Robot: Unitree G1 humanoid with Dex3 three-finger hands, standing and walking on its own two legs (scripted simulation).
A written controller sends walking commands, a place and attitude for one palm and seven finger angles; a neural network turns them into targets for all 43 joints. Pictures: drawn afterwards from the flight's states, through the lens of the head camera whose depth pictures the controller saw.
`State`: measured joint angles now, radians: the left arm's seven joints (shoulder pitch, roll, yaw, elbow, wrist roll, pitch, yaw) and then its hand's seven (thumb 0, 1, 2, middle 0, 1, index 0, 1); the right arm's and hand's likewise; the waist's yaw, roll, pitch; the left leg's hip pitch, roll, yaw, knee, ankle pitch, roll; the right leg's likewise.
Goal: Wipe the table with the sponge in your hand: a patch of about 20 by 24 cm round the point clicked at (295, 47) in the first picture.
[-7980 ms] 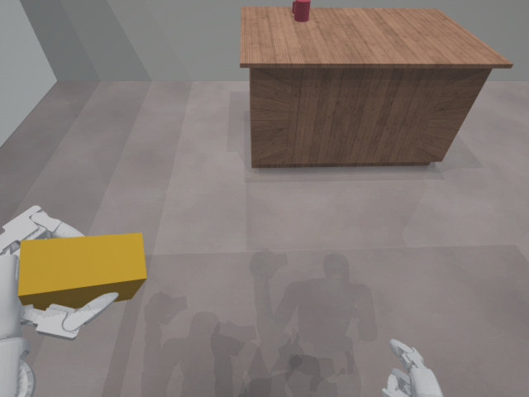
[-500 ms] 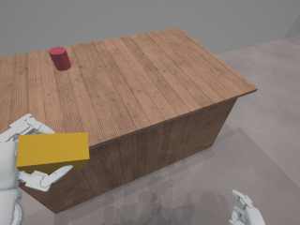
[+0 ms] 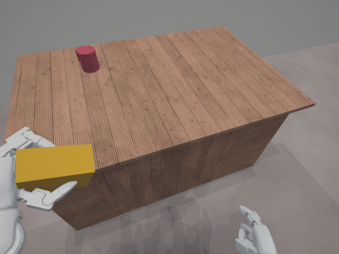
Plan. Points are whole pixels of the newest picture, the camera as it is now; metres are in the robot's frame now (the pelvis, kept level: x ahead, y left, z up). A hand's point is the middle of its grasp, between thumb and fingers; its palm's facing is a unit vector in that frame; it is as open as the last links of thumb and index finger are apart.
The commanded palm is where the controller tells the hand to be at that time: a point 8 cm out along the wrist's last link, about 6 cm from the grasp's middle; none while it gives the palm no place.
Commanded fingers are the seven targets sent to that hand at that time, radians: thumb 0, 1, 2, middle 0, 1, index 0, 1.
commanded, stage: come to a stop and stand still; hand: left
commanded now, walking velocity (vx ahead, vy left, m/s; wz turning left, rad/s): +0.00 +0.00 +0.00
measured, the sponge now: (67, 169) +0.23 +0.22 +0.13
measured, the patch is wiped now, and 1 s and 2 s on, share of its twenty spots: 0.00 0.00 0.00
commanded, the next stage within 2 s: look again from close up in 0.20 s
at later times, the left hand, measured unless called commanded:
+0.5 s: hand (32, 165) +0.22 +0.26 +0.16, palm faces +0.41 -0.85 -0.32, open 9.3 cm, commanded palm +0.16 +0.30 +0.17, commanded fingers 0.00 0.10 1.30 -1.20 -1.60 -1.20 -1.60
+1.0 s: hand (37, 163) +0.23 +0.26 +0.15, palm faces +0.44 -0.84 -0.32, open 9.3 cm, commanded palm +0.17 +0.29 +0.17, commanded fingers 0.00 0.10 1.30 -1.20 -1.60 -1.20 -1.60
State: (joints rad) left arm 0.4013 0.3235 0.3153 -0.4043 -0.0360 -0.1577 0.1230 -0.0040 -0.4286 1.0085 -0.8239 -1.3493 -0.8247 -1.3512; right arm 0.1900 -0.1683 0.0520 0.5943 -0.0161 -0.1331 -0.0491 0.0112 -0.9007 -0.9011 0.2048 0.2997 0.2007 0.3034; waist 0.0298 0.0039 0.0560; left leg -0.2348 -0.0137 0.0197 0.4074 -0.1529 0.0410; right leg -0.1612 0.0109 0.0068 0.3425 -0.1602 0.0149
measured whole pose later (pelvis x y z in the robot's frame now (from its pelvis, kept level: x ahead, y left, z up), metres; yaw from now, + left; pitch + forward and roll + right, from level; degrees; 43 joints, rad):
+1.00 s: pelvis +0.02 +0.01 -0.01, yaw +1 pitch -1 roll -2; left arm 0.45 0.32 0.32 -0.46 -0.05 -0.17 0.15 0.00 -0.43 1.01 -0.82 -1.35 -0.82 -1.35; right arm 0.21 -0.22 0.01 0.61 -0.01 -0.09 -0.05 0.01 -0.90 -0.90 0.20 0.30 0.20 0.30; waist 0.02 0.02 0.01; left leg -0.28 -0.02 0.00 0.56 -0.26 0.06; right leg -0.18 0.01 -0.02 0.45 -0.26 0.02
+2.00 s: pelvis +0.14 +0.08 +0.00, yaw +1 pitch -1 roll -2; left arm 0.44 0.32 0.35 -0.45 -0.06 -0.10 0.14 0.00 -0.43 1.02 -0.82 -1.35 -0.82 -1.36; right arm 0.19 -0.20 0.04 0.64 0.00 -0.09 -0.06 0.01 -0.90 -0.90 0.20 0.30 0.20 0.30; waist 0.03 0.01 0.03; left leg -0.26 0.00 0.06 0.46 -0.18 0.05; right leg -0.18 0.05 -0.04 0.40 -0.21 -0.03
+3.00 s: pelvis +0.16 +0.11 +0.00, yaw +1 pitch +1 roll -1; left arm 0.43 0.40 0.35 -0.44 -0.03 -0.22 0.07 -0.01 -0.43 1.02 -0.82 -1.36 -0.82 -1.36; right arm 0.19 -0.16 0.05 0.57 0.00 -0.14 -0.03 0.01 -0.90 -0.90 0.20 0.30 0.20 0.30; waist 0.02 -0.04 0.05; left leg -0.27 -0.06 0.07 0.43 -0.18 0.09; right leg -0.19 0.00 -0.02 0.41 -0.23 0.01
